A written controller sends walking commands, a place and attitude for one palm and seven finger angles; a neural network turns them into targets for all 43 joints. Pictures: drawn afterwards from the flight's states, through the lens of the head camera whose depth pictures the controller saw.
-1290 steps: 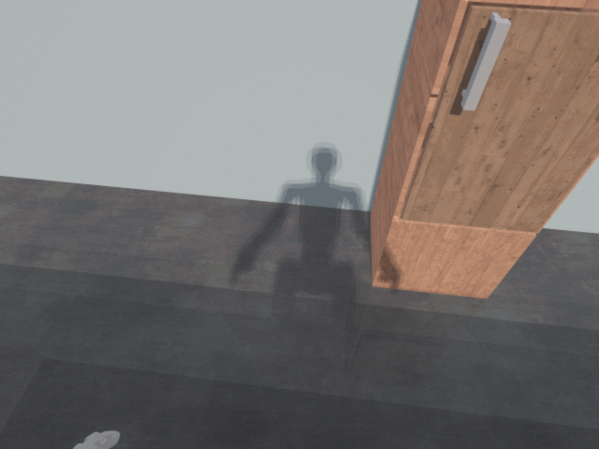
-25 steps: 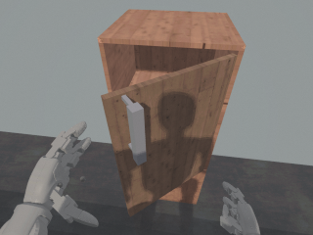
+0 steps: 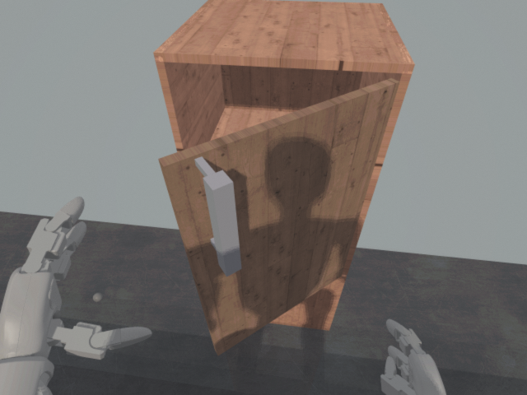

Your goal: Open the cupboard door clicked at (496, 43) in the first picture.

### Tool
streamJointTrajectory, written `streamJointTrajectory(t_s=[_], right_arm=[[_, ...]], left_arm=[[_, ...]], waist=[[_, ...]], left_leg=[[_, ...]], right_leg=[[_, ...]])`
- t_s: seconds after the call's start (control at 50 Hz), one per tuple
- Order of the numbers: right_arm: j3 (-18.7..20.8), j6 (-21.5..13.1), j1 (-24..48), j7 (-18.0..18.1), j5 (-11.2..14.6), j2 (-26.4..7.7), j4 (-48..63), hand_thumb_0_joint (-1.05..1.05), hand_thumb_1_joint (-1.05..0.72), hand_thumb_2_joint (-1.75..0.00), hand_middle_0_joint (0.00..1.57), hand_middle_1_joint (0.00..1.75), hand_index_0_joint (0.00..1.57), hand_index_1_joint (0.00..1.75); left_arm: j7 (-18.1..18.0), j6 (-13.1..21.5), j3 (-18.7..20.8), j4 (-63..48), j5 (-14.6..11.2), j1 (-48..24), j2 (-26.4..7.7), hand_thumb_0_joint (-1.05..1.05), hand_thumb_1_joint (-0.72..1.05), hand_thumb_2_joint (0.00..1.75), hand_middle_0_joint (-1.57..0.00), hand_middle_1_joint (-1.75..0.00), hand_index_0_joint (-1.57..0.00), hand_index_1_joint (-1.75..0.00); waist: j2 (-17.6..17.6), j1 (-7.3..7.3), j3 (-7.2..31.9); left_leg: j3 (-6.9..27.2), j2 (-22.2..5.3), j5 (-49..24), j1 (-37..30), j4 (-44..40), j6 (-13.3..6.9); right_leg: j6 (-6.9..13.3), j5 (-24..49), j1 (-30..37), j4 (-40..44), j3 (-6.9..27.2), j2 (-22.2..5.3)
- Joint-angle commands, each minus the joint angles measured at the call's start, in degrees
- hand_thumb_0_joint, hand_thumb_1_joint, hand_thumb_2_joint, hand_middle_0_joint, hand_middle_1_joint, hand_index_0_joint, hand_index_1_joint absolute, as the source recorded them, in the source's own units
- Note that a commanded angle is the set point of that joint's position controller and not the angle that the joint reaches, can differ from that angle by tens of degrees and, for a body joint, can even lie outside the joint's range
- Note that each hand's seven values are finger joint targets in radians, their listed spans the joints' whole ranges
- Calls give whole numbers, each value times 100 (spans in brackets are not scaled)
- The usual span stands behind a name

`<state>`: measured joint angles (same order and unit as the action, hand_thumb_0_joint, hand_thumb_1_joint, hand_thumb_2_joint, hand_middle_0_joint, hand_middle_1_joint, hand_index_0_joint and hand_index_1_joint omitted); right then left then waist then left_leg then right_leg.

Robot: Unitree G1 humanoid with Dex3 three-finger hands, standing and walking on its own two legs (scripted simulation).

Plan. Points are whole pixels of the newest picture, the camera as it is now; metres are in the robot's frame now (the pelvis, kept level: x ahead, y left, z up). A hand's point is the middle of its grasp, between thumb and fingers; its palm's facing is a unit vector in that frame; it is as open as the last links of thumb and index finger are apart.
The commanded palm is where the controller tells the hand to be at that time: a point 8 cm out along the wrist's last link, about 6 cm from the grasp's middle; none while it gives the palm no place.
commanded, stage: draw the hand back to the body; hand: left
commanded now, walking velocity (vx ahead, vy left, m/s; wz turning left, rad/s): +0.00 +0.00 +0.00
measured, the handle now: (217, 219) +0.30 +0.11 +0.16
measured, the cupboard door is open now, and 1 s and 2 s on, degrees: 41 41 41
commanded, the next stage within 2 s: step back with the hand held close in 0.88 s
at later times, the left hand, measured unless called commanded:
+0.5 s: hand (80, 269) +0.20 +0.25 +0.16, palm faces +0.44 -0.80 -0.40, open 9.1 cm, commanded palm +0.15 +0.29 +0.17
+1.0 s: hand (69, 272) +0.20 +0.26 +0.16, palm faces +0.46 -0.80 -0.38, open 7.4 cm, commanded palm +0.15 +0.30 +0.18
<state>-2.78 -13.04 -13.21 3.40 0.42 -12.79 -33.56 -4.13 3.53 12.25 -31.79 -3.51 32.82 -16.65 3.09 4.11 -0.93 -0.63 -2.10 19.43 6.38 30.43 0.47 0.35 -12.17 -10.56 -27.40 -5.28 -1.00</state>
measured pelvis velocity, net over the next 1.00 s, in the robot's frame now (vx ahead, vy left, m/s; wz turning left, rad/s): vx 0.00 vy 0.00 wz -0.02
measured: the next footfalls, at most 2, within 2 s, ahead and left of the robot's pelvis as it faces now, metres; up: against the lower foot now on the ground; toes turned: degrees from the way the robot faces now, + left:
right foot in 1.92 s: -0.12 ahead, -0.10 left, +0.00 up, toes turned -2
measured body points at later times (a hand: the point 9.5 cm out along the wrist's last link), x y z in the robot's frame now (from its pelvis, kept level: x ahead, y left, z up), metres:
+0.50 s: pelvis +0.01 -0.01 +0.01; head -0.01 -0.03 +0.45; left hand +0.17 +0.29 +0.18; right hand +0.20 -0.23 -0.08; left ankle -0.03 +0.12 -0.74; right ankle +0.03 -0.12 -0.74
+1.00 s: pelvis +0.00 +0.00 +0.01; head -0.01 -0.01 +0.46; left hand +0.17 +0.30 +0.18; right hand +0.19 -0.22 -0.08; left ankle -0.03 +0.12 -0.74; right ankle +0.03 -0.12 -0.74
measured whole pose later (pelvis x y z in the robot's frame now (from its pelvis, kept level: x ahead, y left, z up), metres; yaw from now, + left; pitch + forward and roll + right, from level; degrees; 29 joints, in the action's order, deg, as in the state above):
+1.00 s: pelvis +0.00 +0.00 +0.01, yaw -1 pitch -6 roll -1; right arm -1.3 -8.3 -11.2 3.4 -0.1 -12.2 -37.5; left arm -7.0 7.1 18.7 -21.2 -2.5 25.7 -18.3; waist 3.3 4.4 -3.3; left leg -1.9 -2.1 16.9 1.4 24.4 0.5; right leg 0.3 -9.8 -6.5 -22.3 -4.1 -0.6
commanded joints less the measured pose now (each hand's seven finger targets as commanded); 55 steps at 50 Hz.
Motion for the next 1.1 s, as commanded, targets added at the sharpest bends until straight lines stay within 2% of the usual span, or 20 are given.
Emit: streamJointTrajectory(t_s=[0.0,0.08,0.14,0.16,0.2,0.26,0.32,0.48,0.58,0.66,0.68,0.74,0.82,0.96,0.98,1.0,1.02,1.04,1.06,1.08], right_arm=[[322,-212,843,138,-37,-525,861,0,-90,-90,20,30,20,30],[354,-130,892,176,-52,-520,704,0,-90,-90,20,30,20,30],[368,-82,922,161,-53,-512,688,0,-90,-90,20,30,20,30],[383,-69,922,163,-57,-510,672,0,-90,-90,20,30,20,30],[388,-28,927,153,-61,-522,643,0,-90,-90,20,30,20,30],[418,37,947,141,-51,-526,633,0,-90,-90,20,30,20,30],[422,110,957,141,-50,-523,613,0,-90,-90,20,30,20,30],[439,217,998,143,-28,-551,550,0,-90,-90,20,30,20,30],[428,174,985,98,-55,-574,565,0,-90,-90,20,30,20,30],[424,190,981,80,-60,-556,578,0,-90,-90,20,30,20,30],[423,191,1008,88,-52,-576,569,0,-90,-90,20,30,20,30],[408,188,1000,76,-54,-547,583,0,-90,-90,20,30,20,30],[406,170,984,75,-66,-548,580,0,-90,-90,20,30,20,30],[412,132,992,67,-58,-555,559,0,-90,-90,20,30,20,30],[400,117,1040,86,-50,-591,526,0,-90,-90,20,30,20,30],[361,257,841,95,2,-654,712,0,-90,-90,20,30,20,30],[358,379,830,94,-16,-552,606,0,-90,-90,20,30,20,30],[389,456,848,72,-21,-600,681,0,-90,-90,20,30,20,30],[409,504,858,67,-45,-633,730,0,-90,-90,20,30,20,30],[435,540,898,95,-59,-657,741,0,-90,-90,20,30,20,30]], left_arm=[[-377,622,578,-978,188,-596,-879,0,6,54,-17,-30,-17,-30],[-453,723,844,-782,224,-644,-1064,0,20,60,-18,-30,-18,-30],[-442,763,814,-724,210,-665,-964,0,31,64,-18,-30,-18,-30],[-449,770,883,-679,203,-652,-1024,0,34,66,-18,-30,-18,-30],[-447,772,938,-586,199,-623,-1018,0,41,69,-18,-30,-18,-30],[-428,772,1052,-459,172,-667,-1079,0,51,74,-19,-30,-19,-30],[-419,766,1152,-367,152,-720,-1117,0,62,78,-19,-30,-19,-30],[-421,732,1352,-89,118,-1185,-1300,0,90,90,-20,-30,-20,-30],[-408,740,1211,-246,129,-1196,-1210,0,90,90,-20,-30,-20,-30],[-402,713,1244,-216,124,-1170,-1210,0,90,90,-20,-30,-20,-30],[-402,705,1250,-218,138,-1243,-1252,0,90,90,-20,-30,-20,-30],[-406,706,1265,-223,128,-1217,-1215,0,90,90,-20,-30,-20,-30],[-408,714,1280,-199,117,-1199,-1222,0,90,90,-20,-30,-20,-30],[-403,724,1235,-227,135,-1266,-1196,0,90,90,-20,-30,-20,-30],[-437,744,1391,-450,132,-1781,-1475,0,90,90,-20,-30,-20,-30],[-441,957,2064,-461,71,-2036,-2018,0,90,90,-20,-30,-20,-30],[-356,950,1709,84,96,-1424,-1543,0,90,90,-20,-30,-20,-30],[-305,955,1539,69,122,-1150,-1367,0,90,90,-20,-30,-20,-30],[-288,999,1491,-70,140,-1052,-1342,0,90,90,-20,-30,-20,-30],[-305,1052,1563,-208,147,-981,-1423,0,90,90,-20,-30,-20,-30]], waist=[[-169,-47,107],[57,-6,220],[118,-5,257],[-42,8,279],[91,17,254],[-205,21,288],[8,36,284],[-12,6,190],[231,12,294],[-87,11,241],[161,9,154],[217,28,181],[50,27,221],[98,15,195],[300,-1,250],[-23,-303,-450],[-429,-319,-313],[-487,-326,-188],[-386,-330,1],[-50,-309,191]], left_leg=[[83,69,-681,528,-827,-141],[38,86,-988,375,-837,-140],[4,89,-1205,270,-870,-139],[-4,81,-1300,243,-854,-148],[14,74,-1419,244,-911,-123],[-26,69,-1513,174,-893,-147],[-37,64,-1636,146,-927,-136],[-54,61,-1610,79,-970,-142],[-22,70,-1700,35,-1014,-112],[-14,68,-1662,90,-1027,-112],[-1,66,-1616,119,-1053,-98],[9,68,-1561,130,-1084,-85],[42,55,-1521,141,-1106,-90],[33,63,-1413,151,-1100,-92],[60,65,-1356,122,-1107,-86],[27,-4,-871,526,-1005,-205],[106,15,-824,419,-903,-223],[63,14,-931,339,-835,-231],[50,0,-1066,319,-819,-225],[72,-27,-1276,335,-870,-217]], right_leg=[[100,-108,428,676,355,-27],[129,228,631,706,401,-55],[112,435,689,702,392,-43],[104,535,720,704,396,-36],[114,669,786,667,378,-31],[93,755,797,708,416,-14],[103,895,840,698,430,-20],[98,823,795,799,440,-14],[105,882,891,770,400,-13],[85,840,880,801,405,26],[110,783,853,802,408,15],[108,704,869,797,401,23],[104,674,899,787,384,22],[103,550,845,828,404,37],[117,532,869,830,427,18],[63,700,52,1218,1016,-223],[41,552,-2,1293,973,-315],[34,586,-73,1289,988,-342],[30,751,-15,1205,935,-366],[43,1103,151,1010,850,-380]])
